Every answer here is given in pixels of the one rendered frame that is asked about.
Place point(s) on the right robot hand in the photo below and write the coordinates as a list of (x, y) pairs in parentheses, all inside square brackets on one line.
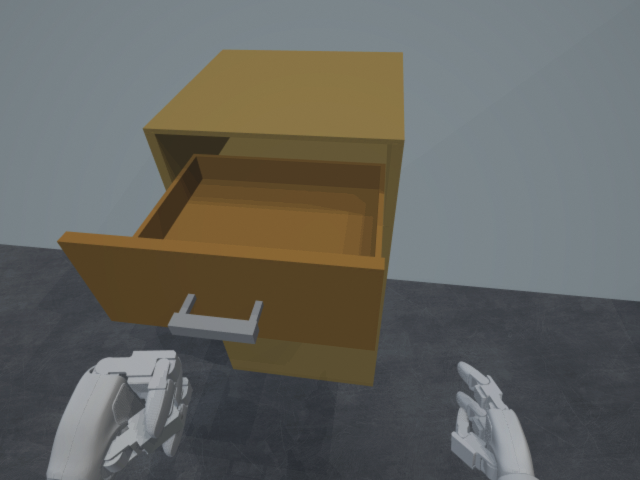
[(498, 446)]

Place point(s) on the drawer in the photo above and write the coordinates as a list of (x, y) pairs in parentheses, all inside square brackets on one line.
[(303, 236)]

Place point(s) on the handle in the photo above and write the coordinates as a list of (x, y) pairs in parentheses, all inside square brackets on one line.
[(217, 328)]

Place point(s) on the left robot hand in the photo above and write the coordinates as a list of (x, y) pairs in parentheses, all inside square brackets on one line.
[(144, 392)]

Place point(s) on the cabinet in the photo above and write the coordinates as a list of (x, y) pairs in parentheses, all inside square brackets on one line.
[(312, 105)]

